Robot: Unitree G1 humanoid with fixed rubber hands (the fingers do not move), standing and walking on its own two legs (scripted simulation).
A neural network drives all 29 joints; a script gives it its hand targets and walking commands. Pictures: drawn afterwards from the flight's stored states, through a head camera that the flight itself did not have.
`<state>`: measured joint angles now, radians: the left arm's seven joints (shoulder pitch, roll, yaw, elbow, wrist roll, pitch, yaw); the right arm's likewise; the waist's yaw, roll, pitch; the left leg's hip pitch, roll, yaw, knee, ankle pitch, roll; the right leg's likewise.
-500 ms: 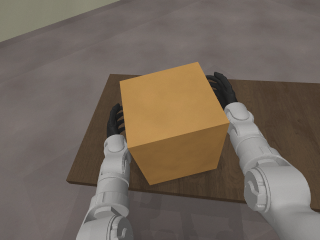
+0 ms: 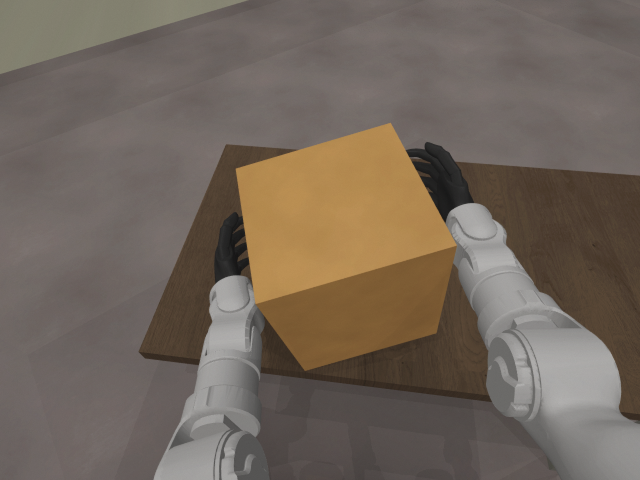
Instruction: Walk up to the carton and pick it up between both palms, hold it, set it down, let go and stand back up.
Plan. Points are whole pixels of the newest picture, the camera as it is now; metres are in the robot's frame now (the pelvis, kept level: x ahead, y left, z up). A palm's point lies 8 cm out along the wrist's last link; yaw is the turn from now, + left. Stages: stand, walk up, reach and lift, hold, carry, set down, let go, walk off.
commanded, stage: set down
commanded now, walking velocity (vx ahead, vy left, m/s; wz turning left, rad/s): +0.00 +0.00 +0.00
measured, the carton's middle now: (344, 257) +0.41 +0.03 +0.02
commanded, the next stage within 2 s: none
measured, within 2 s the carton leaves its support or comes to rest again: rests again in 1.42 s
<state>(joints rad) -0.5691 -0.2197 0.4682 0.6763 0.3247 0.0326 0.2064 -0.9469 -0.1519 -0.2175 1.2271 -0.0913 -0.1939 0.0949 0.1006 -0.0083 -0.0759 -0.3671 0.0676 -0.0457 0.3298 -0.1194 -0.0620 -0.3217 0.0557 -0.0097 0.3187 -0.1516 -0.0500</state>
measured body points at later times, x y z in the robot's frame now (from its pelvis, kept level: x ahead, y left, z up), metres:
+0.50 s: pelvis +0.00 +0.00 +0.00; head +0.05 +0.00 +0.45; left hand +0.37 +0.17 +0.03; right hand +0.46 -0.11 +0.09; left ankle +0.02 +0.16 -0.75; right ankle -0.01 -0.09 -0.75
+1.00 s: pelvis +0.00 +0.00 +0.00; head +0.05 +0.01 +0.45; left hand +0.37 +0.17 +0.03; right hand +0.47 -0.11 +0.09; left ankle +0.02 +0.16 -0.75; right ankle -0.01 -0.09 -0.75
